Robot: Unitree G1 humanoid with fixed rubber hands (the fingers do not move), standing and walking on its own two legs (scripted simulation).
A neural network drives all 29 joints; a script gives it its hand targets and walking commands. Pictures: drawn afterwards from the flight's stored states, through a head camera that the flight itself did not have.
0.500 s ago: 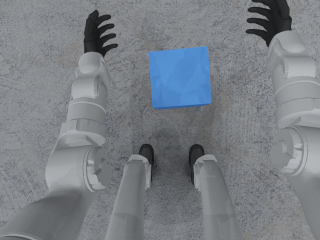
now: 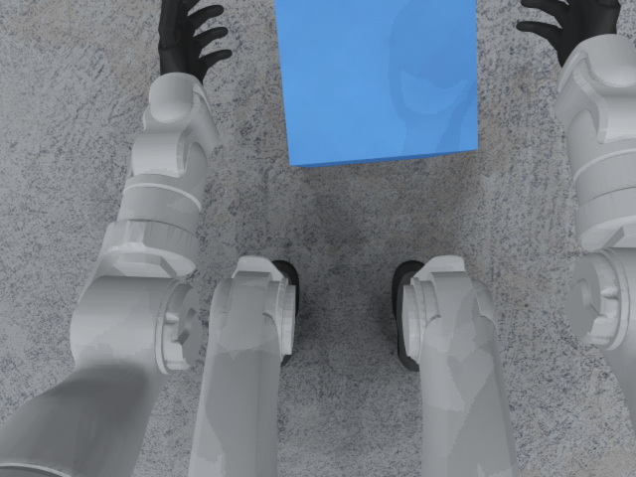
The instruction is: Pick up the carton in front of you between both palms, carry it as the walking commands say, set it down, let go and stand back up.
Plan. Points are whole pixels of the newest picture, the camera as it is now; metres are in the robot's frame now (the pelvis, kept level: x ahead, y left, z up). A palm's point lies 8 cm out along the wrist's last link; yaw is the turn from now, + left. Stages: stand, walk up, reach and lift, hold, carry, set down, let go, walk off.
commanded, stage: reach and lift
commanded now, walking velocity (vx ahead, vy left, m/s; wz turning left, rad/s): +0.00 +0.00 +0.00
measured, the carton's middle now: (369, 88) +0.52 -0.05 -0.32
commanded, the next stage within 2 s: none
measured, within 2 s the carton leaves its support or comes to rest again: leaves its support in 1.10 s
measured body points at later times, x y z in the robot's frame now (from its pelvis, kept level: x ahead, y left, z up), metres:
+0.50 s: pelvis -0.01 +0.00 -0.07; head +0.36 -0.03 +0.17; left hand +0.54 +0.14 -0.26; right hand +0.55 -0.22 -0.26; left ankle +0.11 +0.13 -0.41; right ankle +0.10 -0.12 -0.41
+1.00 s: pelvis -0.02 +0.00 -0.07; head +0.35 -0.04 +0.17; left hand +0.54 +0.11 -0.25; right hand +0.55 -0.19 -0.25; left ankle +0.11 +0.13 -0.41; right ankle +0.10 -0.12 -0.41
